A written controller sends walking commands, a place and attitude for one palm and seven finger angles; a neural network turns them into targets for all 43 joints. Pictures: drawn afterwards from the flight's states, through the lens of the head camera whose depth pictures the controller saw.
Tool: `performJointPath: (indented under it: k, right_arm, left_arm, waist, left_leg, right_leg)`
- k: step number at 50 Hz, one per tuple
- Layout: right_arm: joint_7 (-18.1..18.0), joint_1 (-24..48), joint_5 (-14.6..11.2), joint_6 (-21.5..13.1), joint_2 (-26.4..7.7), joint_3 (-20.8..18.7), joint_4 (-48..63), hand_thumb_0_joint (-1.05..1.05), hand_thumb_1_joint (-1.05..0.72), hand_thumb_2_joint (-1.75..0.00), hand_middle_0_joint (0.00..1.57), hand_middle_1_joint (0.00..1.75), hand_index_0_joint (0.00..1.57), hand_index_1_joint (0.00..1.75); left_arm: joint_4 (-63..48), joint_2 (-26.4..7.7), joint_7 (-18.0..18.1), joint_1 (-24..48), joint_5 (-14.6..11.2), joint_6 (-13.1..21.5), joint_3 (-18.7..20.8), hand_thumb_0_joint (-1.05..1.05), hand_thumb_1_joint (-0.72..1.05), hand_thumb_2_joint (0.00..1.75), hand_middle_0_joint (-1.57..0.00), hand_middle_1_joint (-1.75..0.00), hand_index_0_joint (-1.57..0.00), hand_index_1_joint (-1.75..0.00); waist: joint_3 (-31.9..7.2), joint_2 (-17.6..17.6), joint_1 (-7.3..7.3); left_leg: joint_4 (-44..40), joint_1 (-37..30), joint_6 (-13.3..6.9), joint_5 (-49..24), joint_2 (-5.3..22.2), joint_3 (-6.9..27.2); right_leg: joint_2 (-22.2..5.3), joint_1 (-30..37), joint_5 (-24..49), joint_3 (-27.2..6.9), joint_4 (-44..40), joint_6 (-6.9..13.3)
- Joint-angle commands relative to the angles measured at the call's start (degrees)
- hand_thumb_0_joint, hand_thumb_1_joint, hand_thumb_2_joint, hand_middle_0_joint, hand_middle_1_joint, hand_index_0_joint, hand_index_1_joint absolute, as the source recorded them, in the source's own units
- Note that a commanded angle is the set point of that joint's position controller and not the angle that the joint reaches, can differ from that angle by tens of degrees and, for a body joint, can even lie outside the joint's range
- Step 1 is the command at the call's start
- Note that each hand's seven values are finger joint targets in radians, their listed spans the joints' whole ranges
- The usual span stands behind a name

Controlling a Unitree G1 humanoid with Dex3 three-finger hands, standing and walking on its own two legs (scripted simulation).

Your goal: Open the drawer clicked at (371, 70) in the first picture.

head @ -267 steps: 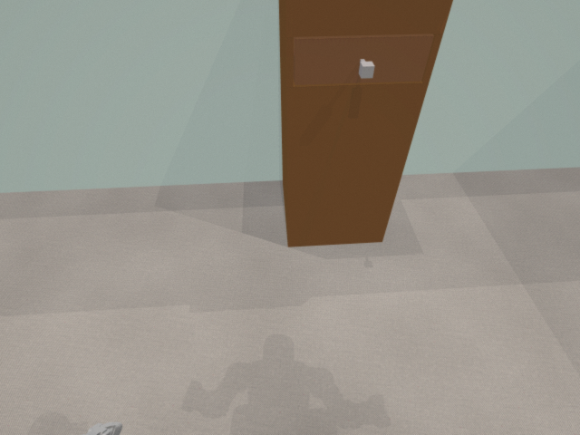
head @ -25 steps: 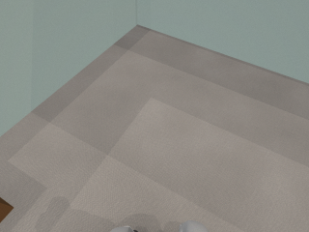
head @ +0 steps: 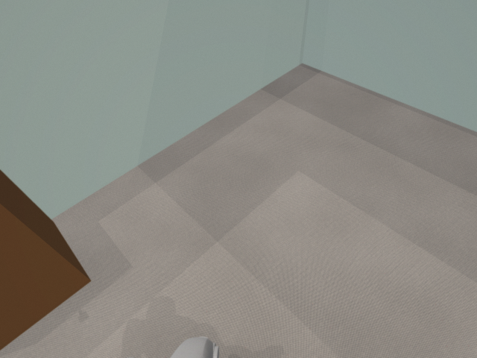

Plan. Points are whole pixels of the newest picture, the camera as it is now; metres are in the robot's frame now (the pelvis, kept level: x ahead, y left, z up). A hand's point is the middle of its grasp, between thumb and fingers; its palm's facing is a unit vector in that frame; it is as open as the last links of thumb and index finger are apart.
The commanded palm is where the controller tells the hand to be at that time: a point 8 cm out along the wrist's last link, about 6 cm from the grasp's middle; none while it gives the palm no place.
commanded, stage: turn to face it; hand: left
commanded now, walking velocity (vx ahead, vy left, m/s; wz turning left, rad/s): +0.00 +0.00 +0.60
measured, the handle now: out of the picture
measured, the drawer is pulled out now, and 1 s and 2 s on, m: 0.00 0.00 0.00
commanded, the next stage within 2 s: take the last steps up to it in 1.08 s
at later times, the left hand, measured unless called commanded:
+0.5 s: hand out of the picture +0.00 +0.28 -0.17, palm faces +0.34 -0.90 -0.26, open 7.4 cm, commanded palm none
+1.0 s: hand out of the picture -0.05 +0.19 -0.15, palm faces +0.56 -0.78 -0.27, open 7.4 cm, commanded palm none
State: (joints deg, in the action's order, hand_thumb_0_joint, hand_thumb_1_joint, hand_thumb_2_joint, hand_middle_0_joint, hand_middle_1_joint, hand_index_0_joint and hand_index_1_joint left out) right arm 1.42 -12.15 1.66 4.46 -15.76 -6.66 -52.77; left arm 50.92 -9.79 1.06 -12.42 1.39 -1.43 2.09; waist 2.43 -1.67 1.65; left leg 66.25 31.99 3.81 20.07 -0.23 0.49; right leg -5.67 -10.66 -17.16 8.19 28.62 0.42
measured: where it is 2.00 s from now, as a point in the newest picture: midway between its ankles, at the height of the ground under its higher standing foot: outside the picture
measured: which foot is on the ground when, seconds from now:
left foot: up 0.00-0.24, down 0.26-0.72, up 0.74-1.00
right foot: down 0.00-0.26, up 0.28-0.70, down 0.72-1.00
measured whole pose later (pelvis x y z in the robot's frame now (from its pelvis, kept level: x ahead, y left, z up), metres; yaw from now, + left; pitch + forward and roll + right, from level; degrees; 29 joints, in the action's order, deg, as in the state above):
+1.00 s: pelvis -0.01 -0.01 +0.00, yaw +35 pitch -2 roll +3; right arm 1.4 -12.7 1.4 5.3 -15.3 -5.5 -54.8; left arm 51.2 -10.3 0.9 -13.2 1.7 -1.3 1.8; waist 3.5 -0.9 0.6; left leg 59.7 25.3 4.1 22.8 1.9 0.0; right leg -7.1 -11.4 -15.7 10.8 29.0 0.6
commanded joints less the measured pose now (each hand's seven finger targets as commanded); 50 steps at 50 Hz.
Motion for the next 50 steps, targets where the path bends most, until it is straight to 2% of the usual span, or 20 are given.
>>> performJointPath:
  k: [1, 8, 11, 12, 13, 14, 15, 16, 19, 21, 28, 33, 34, 35, 36, 37, 39, 41, 46, 50]
  right_arm:
    - [0.30, 4.76, -0.43, -1.05, -2.28, 0.40, 4.92, 0.00, -0.90, -0.90, 0.20, 0.30, 0.20, 0.30]
    - [0.38, 8.53, -0.98, -1.88, -1.61, 1.76, 6.36, 0.00, -0.90, -0.90, 0.20, 0.30, 0.20, 0.30]
    - [0.10, 2.80, -0.78, -2.73, -3.60, 1.27, 5.16, 0.00, -0.90, -0.90, 0.20, 0.30, 0.20, 0.30]
    - [-0.01, -1.47, -0.59, -3.37, -7.33, 0.31, 4.10, 0.00, -0.90, -0.90, 0.20, 0.30, 0.20, 0.30]
    - [-0.40, -5.33, -0.55, -3.87, -14.23, -1.39, 3.78, 0.00, -0.90, -0.90, 0.20, 0.30, 0.20, 0.30]
    - [-0.82, -8.87, -1.19, -3.44, -15.68, -1.63, 2.04, 0.00, -0.90, -0.90, 0.20, 0.30, 0.20, 0.30]
    - [-1.20, -7.47, -0.95, -3.42, -14.09, -1.12, 2.15, 0.00, -0.90, -0.90, 0.20, 0.30, 0.20, 0.30]
    - [-1.83, -5.12, -0.77, -3.77, -12.12, -0.60, 2.39, 0.00, -0.90, -0.90, 0.20, 0.30, 0.20, 0.30]
    - [-2.14, 2.97, -0.57, -3.90, -8.62, 0.83, 4.83, 0.00, -0.90, -0.90, 0.20, 0.30, 0.20, 0.30]
    - [-2.06, 2.55, -0.62, -4.11, -8.82, 0.79, 4.75, 0.00, -0.90, -0.90, 0.20, 0.30, 0.20, 0.30]
    - [-1.72, 0.38, -0.21, -3.45, -9.27, 0.09, 4.21, 0.00, -0.90, -0.90, 0.20, 0.30, 0.20, 0.30]
    - [-1.52, 3.05, -0.43, -2.98, -9.23, -0.41, 5.09, 0.00, -0.90, -0.90, 0.20, 0.30, 0.20, 0.30]
    - [-1.42, 3.58, -0.70, -2.99, -8.32, -0.33, 5.34, 0.00, -0.90, -0.90, 0.20, 0.30, 0.20, 0.30]
    - [-1.09, 1.71, -1.29, -3.08, -4.73, 0.10, 5.62, 0.00, -0.90, -0.90, 0.20, 0.30, 0.20, 0.30]
    - [-1.09, 1.74, -1.15, -3.09, -2.27, 0.51, 7.26, 0.00, -0.90, -0.90, 0.20, 0.30, 0.20, 0.30]
    - [-1.16, 2.50, -0.59, -2.61, -5.23, -0.21, 7.15, 0.00, -0.90, -0.90, 0.20, 0.30, 0.20, 0.30]
    - [-0.61, 1.34, -0.35, -1.55, -4.82, -0.45, 4.51, 0.00, -0.90, -0.90, 0.20, 0.30, 0.20, 0.30]
    - [0.08, -0.59, -0.22, -1.13, -3.37, -0.03, 3.04, 0.00, -0.90, -0.90, 0.20, 0.30, 0.20, 0.30]
    - [0.21, 2.37, -0.42, -0.68, -2.66, 0.61, 3.12, 0.00, -0.90, -0.90, 0.20, 0.30, 0.20, 0.30]
    - [0.06, 5.62, -0.80, -1.25, -1.28, 1.57, 3.77, 0.00, -0.90, -0.90, 0.20, 0.30, 0.20, 0.30]
  left_arm:
    - [-3.43, -11.91, 1.03, -2.15, 0.04, 2.05, 2.91, 0.00, 0.90, 0.90, -0.20, -0.30, -0.20, -0.30]
    - [-1.85, -14.90, 0.66, -4.62, 0.49, 1.20, 3.95, 0.00, 0.90, 0.90, -0.20, -0.30, -0.20, -0.30]
    - [-1.95, -15.30, 0.31, -2.95, -0.16, 0.84, 4.33, 0.00, 0.90, 0.90, -0.20, -0.30, -0.20, -0.30]
    - [-2.60, -13.97, 0.09, -2.96, -0.64, 0.68, 4.19, 0.00, 0.90, 0.90, -0.20, -0.30, -0.20, -0.30]
    - [-5.12, -10.01, -0.39, -1.12, -1.01, 0.71, 3.15, 0.00, 0.90, 0.90, -0.20, -0.30, -0.20, -0.30]
    - [-6.82, -9.55, -0.01, 2.35, -0.54, 0.05, 2.54, 0.00, 0.90, 0.90, -0.20, -0.30, -0.20, -0.30]
    - [-6.86, -9.99, 0.05, 2.87, -0.35, -0.25, 2.82, 0.00, 0.90, 0.90, -0.20, -0.30, -0.20, -0.30]
    - [-5.59, -9.27, 0.25, 3.50, -0.32, -0.36, 3.00, 0.00, 0.90, 0.90, -0.20, -0.30, -0.20, -0.30]
    - [-3.46, -10.25, -0.47, 1.53, -0.53, -0.37, 3.48, 0.00, 0.90, 0.90, -0.20, -0.30, -0.20, -0.30]
    - [-3.02, -9.96, -0.53, 0.89, -0.53, -0.48, 3.34, 0.00, 0.90, 0.90, -0.20, -0.30, -0.20, -0.30]
    - [-5.73, -9.11, 0.00, 5.46, -0.75, -0.45, 2.95, 0.00, 0.90, 0.90, -0.20, -0.30, -0.20, -0.30]
    - [-5.38, -9.36, 0.33, 0.58, -1.23, 0.58, 2.85, 0.00, 0.90, 0.90, -0.20, -0.30, -0.20, -0.30]
    - [-4.85, -10.12, 0.49, -1.97, -1.21, 1.10, 3.21, 0.00, 0.90, 0.90, -0.20, -0.30, -0.20, -0.30]
    - [-4.86, -14.25, 0.90, -3.40, -0.49, 1.84, 3.88, 0.00, 0.90, 0.90, -0.20, -0.30, -0.20, -0.30]
    - [-5.34, -18.94, 1.14, -3.57, 0.16, 1.86, 4.63, 0.00, 0.90, 0.90, -0.20, -0.30, -0.20, -0.30]
    - [-5.80, -18.21, 1.27, -3.23, -0.26, 1.54, 4.23, 0.00, 0.90, 0.90, -0.20, -0.30, -0.20, -0.30]
    - [-6.63, -13.55, 1.40, 3.57, -0.39, 1.69, 3.48, 0.00, 0.90, 0.90, -0.20, -0.30, -0.20, -0.30]
    - [-6.82, -11.27, 0.97, 5.15, -0.35, 1.92, 2.51, 0.00, 0.90, 0.90, -0.20, -0.30, -0.20, -0.30]
    - [-4.27, -12.10, 1.02, -0.14, 0.06, 1.77, 2.72, 0.00, 0.90, 0.90, -0.20, -0.30, -0.20, -0.30]
    - [-2.21, -13.95, 0.93, -3.32, 0.57, 1.58, 3.39, 0.00, 0.90, 0.90, -0.20, -0.30, -0.20, -0.30]
  waist:
    - [-0.80, 11.49, -2.64]
    - [-2.61, 16.24, -4.90]
    - [-6.53, 12.61, -1.56]
    - [-9.89, 4.26, 0.92]
    - [-11.48, -14.99, 3.27]
    - [-12.27, -13.37, 4.42]
    - [-10.06, -8.34, 3.28]
    - [-9.46, -12.84, 2.97]
    - [-4.72, -8.77, -0.62]
    - [-5.20, -5.48, -0.84]
    - [-3.60, -6.25, 0.40]
    - [-5.41, -6.69, -2.26]
    - [-6.50, -4.64, -3.76]
    - [-8.66, 7.33, -4.13]
    - [-7.33, 21.01, -4.48]
    - [-6.52, 14.55, -4.34]
    - [-2.03, 11.67, -1.18]
    - [-0.15, 9.89, 0.22]
    - [0.86, 12.30, -2.41]
    - [-0.66, 13.26, -4.27]
  left_leg:
    - [-4.25, 3.51, 1.55, 1.81, 2.41, -2.10]
    - [-22.62, -6.81, -0.34, 4.95, 2.02, -7.05]
    - [-37.62, -18.24, -1.69, -5.80, 1.18, -7.95]
    - [-43.14, -29.62, -3.69, -16.87, 5.14, -2.26]
    - [-44.01, -40.09, -10.55, -40.34, 21.04, 18.58]
    - [-42.71, -38.84, -16.23, -53.02, 25.45, 20.93]
    - [-42.33, -36.54, -16.99, -50.07, 24.55, 16.75]
    - [-42.72, -34.01, -15.43, -47.67, 20.51, 15.58]
    - [-44.36, -24.96, -12.35, -37.64, 14.04, 10.03]
    - [-45.18, -25.11, -12.07, -35.23, 12.79, 10.02]
    - [-46.03, -22.19, -13.96, -26.03, 13.01, 17.85]
    - [-40.48, -15.83, -11.64, -27.81, 9.73, 20.16]
    - [-37.27, -11.99, -9.35, -23.03, 7.60, 18.58]
    - [-28.37, -3.75, -5.29, -10.13, 2.18, 13.44]
    - [-14.55, 4.14, -1.08, 13.13, -5.42, 2.73]
    - [-4.15, 1.95, -1.68, 14.43, -2.07, 5.27]
    - [3.64, 1.00, -1.32, 7.26, 0.39, 4.88]
    - [5.58, 0.84, -0.45, 1.81, 1.07, 2.55]
    - [-2.79, -1.27, 0.63, 1.57, 2.11, -0.60]
    - [-15.37, -5.22, 0.31, 5.30, 2.20, -3.32]
  right_leg:
    - [-13.62, 6.55, 24.71, -5.97, -8.26, 5.30]
    - [-16.28, 7.25, 31.81, -2.64, -3.39, 5.47]
    - [-14.86, 4.38, 28.89, 1.93, 5.54, 1.81]
    - [-12.59, -3.49, 22.12, 3.58, 16.03, -1.11]
    - [-3.90, -21.70, -13.53, 3.89, 29.36, -5.86]
    - [-2.43, -25.19, -22.30, -2.54, 35.84, -5.97]
    - [-3.72, -25.80, -18.85, -4.47, 38.88, -5.43]
    - [-3.59, -25.82, -15.69, -5.83, 39.53, -5.82]
    - [-2.28, -21.49, -7.42, -7.07, 38.59, -6.09]
    - [-1.21, -20.35, -5.43, -7.12, 36.10, -6.26]
    - [1.30, -16.32, -7.64, -7.83, 22.62, -6.14]
    - [4.48, -2.15, -0.62, -6.55, 4.21, -5.03]
    - [2.94, 4.32, 4.98, -7.13, -3.97, -4.78]
    - [-7.13, 13.31, 5.28, -16.45, -11.53, -2.11]
    - [-22.00, 13.00, 13.27, -30.72, -13.38, 4.80]
    - [-23.77, 5.41, 13.64, -28.41, -12.78, 8.31]
    - [-17.24, -0.28, 9.38, -20.75, -12.83, 7.03]
    - [-12.63, -1.65, 12.18, -11.80, -11.10, 4.91]
    - [-12.93, -0.05, 10.19, -8.36, -12.15, 5.30]
    - [-14.58, 2.74, 16.90, -7.28, -9.63, 6.82]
